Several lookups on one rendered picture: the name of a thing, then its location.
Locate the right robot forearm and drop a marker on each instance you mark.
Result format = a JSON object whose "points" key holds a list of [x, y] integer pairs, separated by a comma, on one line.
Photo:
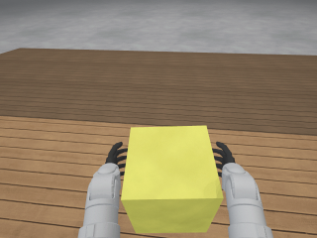
{"points": [[244, 204]]}

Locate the left robot hand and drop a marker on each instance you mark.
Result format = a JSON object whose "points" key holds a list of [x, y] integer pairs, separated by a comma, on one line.
{"points": [[113, 156]]}

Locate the left robot forearm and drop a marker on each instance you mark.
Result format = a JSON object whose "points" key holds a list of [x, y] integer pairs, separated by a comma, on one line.
{"points": [[102, 204]]}

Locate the carton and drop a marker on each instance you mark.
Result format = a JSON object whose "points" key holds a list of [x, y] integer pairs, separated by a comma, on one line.
{"points": [[171, 183]]}

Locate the right robot hand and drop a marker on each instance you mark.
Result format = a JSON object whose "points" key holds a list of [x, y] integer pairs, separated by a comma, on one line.
{"points": [[226, 156]]}

